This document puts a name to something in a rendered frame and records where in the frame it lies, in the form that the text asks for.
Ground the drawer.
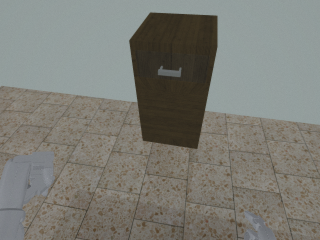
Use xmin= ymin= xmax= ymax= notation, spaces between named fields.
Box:
xmin=135 ymin=50 xmax=211 ymax=84

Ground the robot left hand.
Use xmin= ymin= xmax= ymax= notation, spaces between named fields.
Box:
xmin=0 ymin=151 xmax=55 ymax=209

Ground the robot right hand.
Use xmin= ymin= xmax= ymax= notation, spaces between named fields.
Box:
xmin=244 ymin=210 xmax=277 ymax=240

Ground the handle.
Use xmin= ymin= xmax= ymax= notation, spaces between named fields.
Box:
xmin=158 ymin=66 xmax=182 ymax=77

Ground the left robot forearm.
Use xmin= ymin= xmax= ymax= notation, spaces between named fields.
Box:
xmin=0 ymin=208 xmax=26 ymax=240

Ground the cabinet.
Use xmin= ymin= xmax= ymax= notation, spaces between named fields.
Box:
xmin=129 ymin=12 xmax=218 ymax=149

